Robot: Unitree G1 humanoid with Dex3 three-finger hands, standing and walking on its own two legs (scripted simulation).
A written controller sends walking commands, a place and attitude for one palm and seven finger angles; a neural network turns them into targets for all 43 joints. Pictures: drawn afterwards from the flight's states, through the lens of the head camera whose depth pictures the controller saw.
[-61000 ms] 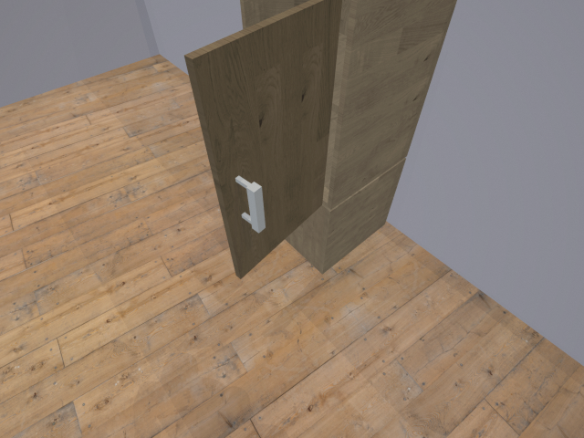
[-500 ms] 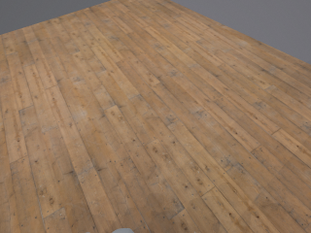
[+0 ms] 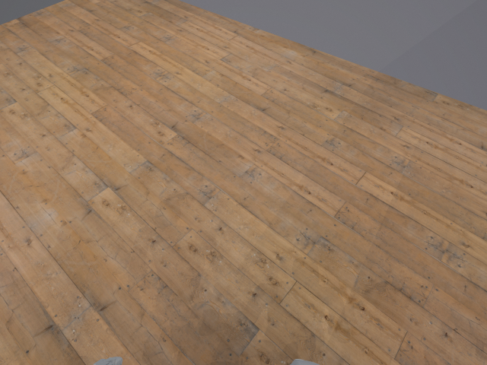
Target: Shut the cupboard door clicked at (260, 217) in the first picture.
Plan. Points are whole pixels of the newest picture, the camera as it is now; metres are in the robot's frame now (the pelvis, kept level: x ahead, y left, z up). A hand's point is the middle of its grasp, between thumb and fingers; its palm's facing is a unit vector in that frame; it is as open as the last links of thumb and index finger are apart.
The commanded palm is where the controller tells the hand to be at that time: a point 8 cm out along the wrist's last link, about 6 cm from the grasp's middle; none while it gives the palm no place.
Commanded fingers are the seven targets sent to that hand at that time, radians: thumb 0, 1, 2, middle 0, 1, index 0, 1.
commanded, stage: turn to face it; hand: left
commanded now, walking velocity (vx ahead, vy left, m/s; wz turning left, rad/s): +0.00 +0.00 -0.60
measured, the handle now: out of the picture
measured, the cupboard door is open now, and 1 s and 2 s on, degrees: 24 24 24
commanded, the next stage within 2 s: none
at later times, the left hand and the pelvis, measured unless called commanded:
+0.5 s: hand (157, 328) +0.20 +0.19 -0.17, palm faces -0.28 -0.94 -0.18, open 7.4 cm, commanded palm none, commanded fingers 0.00 0.90 0.90 -0.20 -0.30 -0.20 -0.30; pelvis +0.04 +0.02 +0.00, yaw -17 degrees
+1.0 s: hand (203, 310) +0.23 +0.10 -0.16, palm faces -0.56 -0.79 -0.24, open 7.4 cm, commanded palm none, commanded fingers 0.00 0.90 0.90 -0.20 -0.30 -0.20 -0.30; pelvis +0.04 -0.02 +0.00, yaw -35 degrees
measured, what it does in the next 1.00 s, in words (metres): steps on the spot, turning right: right foot, then left foot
